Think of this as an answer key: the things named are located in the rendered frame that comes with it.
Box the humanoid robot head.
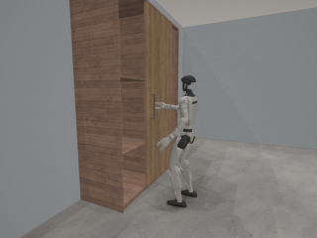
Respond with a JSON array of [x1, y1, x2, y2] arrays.
[[181, 75, 196, 97]]

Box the left robot upper arm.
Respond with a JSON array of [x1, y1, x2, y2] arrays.
[[178, 96, 189, 125]]

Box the wardrobe door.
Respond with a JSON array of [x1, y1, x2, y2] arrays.
[[171, 28, 176, 147], [144, 1, 172, 185]]

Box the humanoid robot torso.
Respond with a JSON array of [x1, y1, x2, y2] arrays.
[[179, 94, 197, 144]]

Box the right robot forearm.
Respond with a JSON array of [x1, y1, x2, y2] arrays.
[[165, 104, 179, 112]]

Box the robot left hand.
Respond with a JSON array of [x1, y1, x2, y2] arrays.
[[156, 137, 170, 153]]

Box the left robot forearm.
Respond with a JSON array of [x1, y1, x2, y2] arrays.
[[167, 118, 186, 141]]

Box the robot right hand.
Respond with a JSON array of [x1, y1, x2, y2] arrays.
[[156, 102, 165, 110]]

